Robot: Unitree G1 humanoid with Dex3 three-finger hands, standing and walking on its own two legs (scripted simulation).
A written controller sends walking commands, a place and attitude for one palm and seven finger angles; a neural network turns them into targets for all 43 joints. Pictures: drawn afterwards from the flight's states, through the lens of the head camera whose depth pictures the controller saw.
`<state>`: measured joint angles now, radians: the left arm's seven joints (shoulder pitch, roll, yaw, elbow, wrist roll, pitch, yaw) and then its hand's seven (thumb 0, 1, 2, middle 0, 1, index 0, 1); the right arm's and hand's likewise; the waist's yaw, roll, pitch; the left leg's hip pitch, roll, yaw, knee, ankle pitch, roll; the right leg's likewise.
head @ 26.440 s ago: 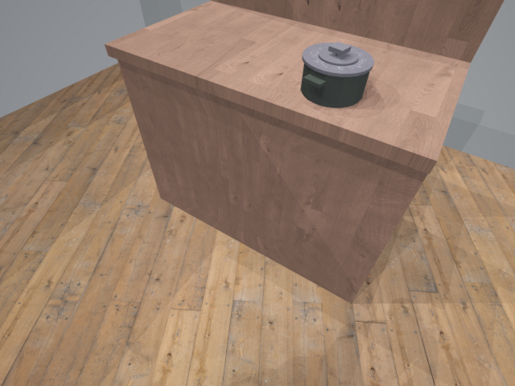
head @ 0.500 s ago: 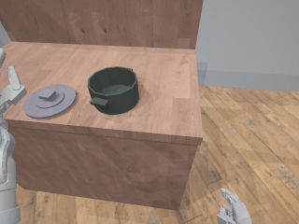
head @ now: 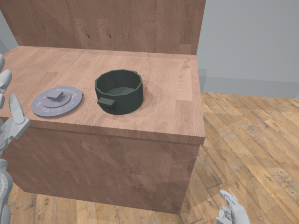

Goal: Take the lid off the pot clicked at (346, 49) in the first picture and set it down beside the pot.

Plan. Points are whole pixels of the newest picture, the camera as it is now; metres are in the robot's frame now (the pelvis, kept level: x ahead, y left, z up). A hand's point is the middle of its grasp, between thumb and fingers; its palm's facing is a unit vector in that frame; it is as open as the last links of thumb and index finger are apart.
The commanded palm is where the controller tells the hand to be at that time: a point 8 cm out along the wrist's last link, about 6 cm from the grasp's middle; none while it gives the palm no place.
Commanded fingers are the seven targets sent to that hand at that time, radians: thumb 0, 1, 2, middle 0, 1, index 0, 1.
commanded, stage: draw the hand back to the body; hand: left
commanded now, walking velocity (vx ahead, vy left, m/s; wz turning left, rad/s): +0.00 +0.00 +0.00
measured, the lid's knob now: (55, 95) +0.50 +0.42 +0.07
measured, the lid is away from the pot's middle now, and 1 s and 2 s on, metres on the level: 0.24 0.24 0.24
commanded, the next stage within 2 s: step back with the hand held close in 0.26 s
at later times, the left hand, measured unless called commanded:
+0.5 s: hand (10, 135) +0.17 +0.25 +0.25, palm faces +0.52 -0.78 -0.36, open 7.4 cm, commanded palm +0.11 +0.29 +0.25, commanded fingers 0.00 0.90 0.90 -0.20 -0.30 -0.20 -0.30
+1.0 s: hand out of the picture +0.11 +0.26 +0.25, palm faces +0.48 -0.77 -0.42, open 7.4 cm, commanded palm +0.05 +0.31 +0.25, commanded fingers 0.00 0.90 0.90 -0.20 -0.30 -0.20 -0.30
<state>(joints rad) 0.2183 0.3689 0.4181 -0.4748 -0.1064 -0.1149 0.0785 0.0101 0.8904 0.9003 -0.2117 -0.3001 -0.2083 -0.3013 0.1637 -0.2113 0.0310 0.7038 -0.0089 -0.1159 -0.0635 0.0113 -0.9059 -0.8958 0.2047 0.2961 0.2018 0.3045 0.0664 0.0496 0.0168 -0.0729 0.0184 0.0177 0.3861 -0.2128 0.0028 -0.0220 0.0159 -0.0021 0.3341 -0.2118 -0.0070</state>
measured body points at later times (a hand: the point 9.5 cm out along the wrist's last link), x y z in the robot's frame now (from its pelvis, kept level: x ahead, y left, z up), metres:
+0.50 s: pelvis -0.01 +0.01 +0.00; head -0.04 +0.00 +0.45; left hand +0.14 +0.29 +0.27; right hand +0.18 -0.20 -0.08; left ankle +0.01 +0.12 -0.75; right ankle -0.01 -0.12 -0.75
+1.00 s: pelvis -0.08 +0.03 -0.02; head -0.09 +0.03 +0.43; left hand +0.08 +0.30 +0.27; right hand +0.07 -0.21 -0.11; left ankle +0.00 +0.12 -0.74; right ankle -0.02 -0.11 -0.75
